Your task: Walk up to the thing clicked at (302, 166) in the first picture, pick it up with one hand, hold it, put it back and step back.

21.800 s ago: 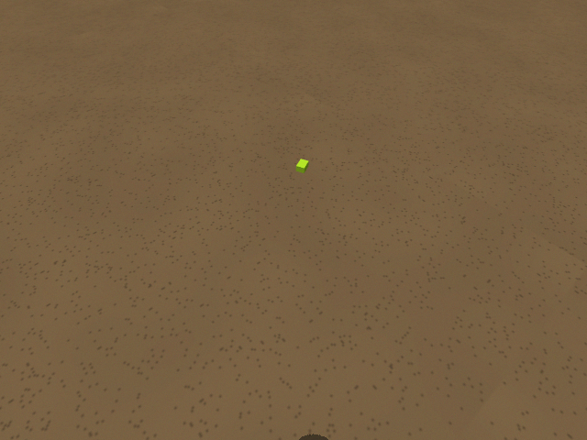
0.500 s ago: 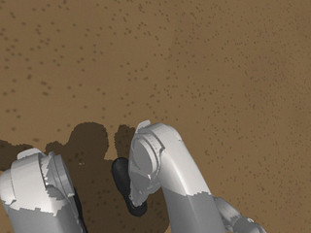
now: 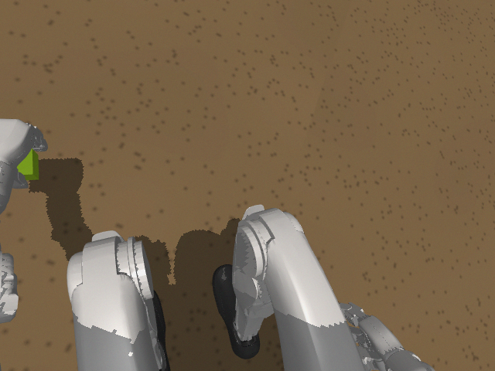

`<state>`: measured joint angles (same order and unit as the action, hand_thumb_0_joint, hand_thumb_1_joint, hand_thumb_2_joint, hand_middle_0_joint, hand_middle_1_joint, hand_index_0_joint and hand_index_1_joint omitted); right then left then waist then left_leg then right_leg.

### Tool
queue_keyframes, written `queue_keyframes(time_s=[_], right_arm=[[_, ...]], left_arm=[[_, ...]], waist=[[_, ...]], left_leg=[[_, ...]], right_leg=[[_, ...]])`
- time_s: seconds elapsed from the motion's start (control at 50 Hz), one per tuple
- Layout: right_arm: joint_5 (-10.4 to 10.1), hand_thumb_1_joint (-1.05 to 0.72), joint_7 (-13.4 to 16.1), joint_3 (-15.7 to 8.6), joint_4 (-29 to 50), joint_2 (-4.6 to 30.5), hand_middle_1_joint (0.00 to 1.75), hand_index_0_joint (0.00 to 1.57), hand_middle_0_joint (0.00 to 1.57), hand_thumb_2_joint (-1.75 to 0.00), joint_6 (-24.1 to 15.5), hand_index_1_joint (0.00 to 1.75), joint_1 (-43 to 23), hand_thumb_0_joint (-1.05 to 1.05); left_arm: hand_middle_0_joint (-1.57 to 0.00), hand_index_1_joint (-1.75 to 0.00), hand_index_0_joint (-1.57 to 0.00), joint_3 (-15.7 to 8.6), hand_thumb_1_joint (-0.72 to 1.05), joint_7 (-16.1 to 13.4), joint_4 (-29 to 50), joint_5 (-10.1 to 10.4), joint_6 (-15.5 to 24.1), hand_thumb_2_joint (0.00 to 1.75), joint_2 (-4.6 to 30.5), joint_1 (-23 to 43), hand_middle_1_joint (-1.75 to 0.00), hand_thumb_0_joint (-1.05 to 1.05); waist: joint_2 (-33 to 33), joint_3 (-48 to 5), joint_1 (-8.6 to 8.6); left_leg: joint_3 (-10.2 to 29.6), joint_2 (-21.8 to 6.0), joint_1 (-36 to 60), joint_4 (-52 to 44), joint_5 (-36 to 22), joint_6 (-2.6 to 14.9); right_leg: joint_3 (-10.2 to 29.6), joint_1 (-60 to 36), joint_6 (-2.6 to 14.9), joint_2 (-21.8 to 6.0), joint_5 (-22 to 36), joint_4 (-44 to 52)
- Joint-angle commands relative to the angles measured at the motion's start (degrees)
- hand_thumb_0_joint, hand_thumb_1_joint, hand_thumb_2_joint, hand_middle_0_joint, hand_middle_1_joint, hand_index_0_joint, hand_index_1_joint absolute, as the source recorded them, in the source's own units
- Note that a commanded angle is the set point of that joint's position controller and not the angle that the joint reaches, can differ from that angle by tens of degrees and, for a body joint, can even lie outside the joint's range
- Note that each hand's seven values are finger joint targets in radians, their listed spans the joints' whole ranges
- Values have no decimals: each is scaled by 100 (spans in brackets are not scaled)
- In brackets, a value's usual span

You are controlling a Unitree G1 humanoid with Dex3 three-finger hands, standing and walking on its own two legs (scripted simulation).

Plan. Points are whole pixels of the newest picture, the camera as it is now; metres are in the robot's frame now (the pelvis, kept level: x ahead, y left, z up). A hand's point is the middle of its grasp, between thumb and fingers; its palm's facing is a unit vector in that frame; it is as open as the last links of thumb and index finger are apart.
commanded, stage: settle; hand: left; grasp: from above
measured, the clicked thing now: (13, 165) +0.45 +0.32 -0.21
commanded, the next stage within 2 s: lift in 0.02 s
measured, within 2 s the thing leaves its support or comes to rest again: neither
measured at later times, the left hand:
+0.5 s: hand out of the picture +0.42 +0.32 -0.10, palm faces -0.49 -0.05 -0.87, open 7.2 cm
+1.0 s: hand out of the picture +0.35 +0.32 +0.09, palm faces -0.44 -0.08 -0.90, open 7.2 cm
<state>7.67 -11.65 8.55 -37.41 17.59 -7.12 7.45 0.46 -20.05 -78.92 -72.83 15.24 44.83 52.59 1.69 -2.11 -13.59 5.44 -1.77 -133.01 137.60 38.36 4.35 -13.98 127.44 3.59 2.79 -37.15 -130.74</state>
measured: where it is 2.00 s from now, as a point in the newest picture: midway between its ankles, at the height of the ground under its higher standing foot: (197, 341)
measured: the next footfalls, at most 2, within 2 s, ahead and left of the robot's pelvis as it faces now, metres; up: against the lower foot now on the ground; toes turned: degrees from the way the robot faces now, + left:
none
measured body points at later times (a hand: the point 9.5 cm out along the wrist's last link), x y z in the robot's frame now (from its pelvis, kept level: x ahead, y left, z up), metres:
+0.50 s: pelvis +0.00 +0.00 +0.04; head +0.22 +0.08 +0.43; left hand +0.44 +0.32 -0.05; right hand +0.08 -0.26 -0.07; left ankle +0.08 +0.11 -0.30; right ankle +0.11 -0.09 -0.30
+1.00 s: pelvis +0.00 +0.01 +0.19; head +0.15 +0.06 +0.61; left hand +0.37 +0.32 +0.14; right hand +0.16 -0.24 +0.07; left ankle +0.08 +0.11 -0.30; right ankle +0.10 -0.09 -0.30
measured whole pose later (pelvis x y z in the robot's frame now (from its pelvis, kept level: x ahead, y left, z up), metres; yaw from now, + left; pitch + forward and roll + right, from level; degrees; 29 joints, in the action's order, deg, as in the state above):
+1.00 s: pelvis +0.00 +0.01 +0.19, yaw +7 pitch +29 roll -6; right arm -1.6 -0.4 0.1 -38.0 14.5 2.3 9.7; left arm 5.4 -5.6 -45.4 -59.8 9.5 33.7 28.3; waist -2.2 -10.8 -4.7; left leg 1.3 0.5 -97.4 103.0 34.7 3.7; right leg -5.8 94.1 1.6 3.7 -34.6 -99.3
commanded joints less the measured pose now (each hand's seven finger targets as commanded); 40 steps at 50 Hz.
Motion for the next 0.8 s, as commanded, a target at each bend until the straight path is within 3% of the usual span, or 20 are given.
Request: queue_keyframes(time_s=[0.0, 0.12, 0.22, 0.32, 0.44, 0.5, 0.62, 0.78], right_arm=[[-27, -90, 164, -540, 8, 1346, 30, 20, 20, -90, 101, 30, 1208, 0], [-62, -92, 293, -624, -43, 1321, 30, 20, 20, -91, 234, 30, 1285, 0], [-149, -91, 358, -751, -23, 1293, 30, 20, 20, -91, 332, 30, 1385, 0], [-296, -91, 443, -943, -18, 1291, 30, 20, 20, -91, 486, 30, 1455, 0], [-414, -91, 567, -1104, 56, 1202, 30, 20, 20, -91, 616, 30, 1514, 0], [-498, -91, 622, -1189, 70, 1134, 30, 20, 20, -91, 666, 30, 1475, 0], [-640, -91, 770, -1281, 127, 1098, 30, 20, 20, -91, 728, 30, 1306, 0], [-818, -91, 1043, -1307, 262, 977, 30, 20, 20, -90, 793, 30, 1161, 0]], left_arm=[[-125, -1, -122, -294, 77, -159, 1078, 188, 2, 16, 1539, 1948, 0, 0], [-127, -7, -125, -256, 80, -34, 1160, 235, 41, 17, 1435, 1909, -5, 0], [-120, -9, -121, -287, 82, 196, 1388, 526, -102, 17, 1356, 1531, -10, 0], [-122, -12, -123, -324, 85, 546, 2167, 645, -166, 21, 1388, 1395, -13, 0], [-123, -14, -125, -246, 88, 852, 2659, 869, -113, 24, 1013, 965, -16, 0], [-125, -16, -126, -261, 90, 948, 3086, 943, -96, 27, 988, 790, -18, 0], [-124, -16, -125, -98, 89, 1059, 3531, 1078, -165, 26, 655, 498, -17, 0], [-121, -20, -124, -94, 88, 1098, 4214, 1298, -386, 27, 541, -10, -22, 0]], waist=[[-1946, -3932, -52], [-1978, -3974, 11], [-2002, -4253, 221], [-2085, -4660, 385], [-1707, -4403, 472], [-1773, -4677, 652], [-1695, -4305, 660], [-1354, -4404, 752]], left_leg=[[-49, 135, 2677, -1322, -952, -182], [-4, 125, 2872, -1552, -794, -198], [-22, 144, 3113, -1873, -782, -197], [4, 140, 3675, -2096, -1181, -194], [-12, 174, 3794, -2450, -1025, -170], [25, 144, 4107, -2801, -950, -161], [288, 99, 4599, -3573, -423, -185], [220, 148, 5452, -4414, -425, -181]], right_leg=[[602, -2197, -87, 277, 1095, 1442], [559, -2033, -58, 251, 925, 1521], [580, -2234, -58, 212, 918, 1656], [600, -2291, -57, 175, 1245, 1736], [724, -2417, -40, 127, 1058, 2147], [775, -2537, -66, 132, 1045, 2235], [780, -2651, -99, 101, 794, 2569], [922, -3756, -146, 116, 777, 3478]])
